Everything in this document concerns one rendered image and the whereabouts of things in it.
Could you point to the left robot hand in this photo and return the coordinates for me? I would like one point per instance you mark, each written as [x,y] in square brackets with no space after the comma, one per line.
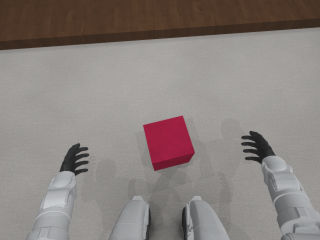
[70,164]

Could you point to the robot left forearm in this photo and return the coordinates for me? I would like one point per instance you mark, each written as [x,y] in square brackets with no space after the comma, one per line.
[55,212]

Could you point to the robot left thigh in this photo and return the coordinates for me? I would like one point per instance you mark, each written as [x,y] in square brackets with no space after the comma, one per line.
[130,223]

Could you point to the right robot hand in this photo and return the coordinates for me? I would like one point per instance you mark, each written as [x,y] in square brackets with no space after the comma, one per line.
[262,147]

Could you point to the robot right forearm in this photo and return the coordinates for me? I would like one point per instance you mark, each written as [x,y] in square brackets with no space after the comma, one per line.
[294,209]

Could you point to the carton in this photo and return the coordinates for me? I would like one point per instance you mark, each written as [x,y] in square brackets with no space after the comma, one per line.
[169,143]

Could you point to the robot right shin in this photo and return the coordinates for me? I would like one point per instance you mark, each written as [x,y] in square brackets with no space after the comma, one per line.
[190,231]

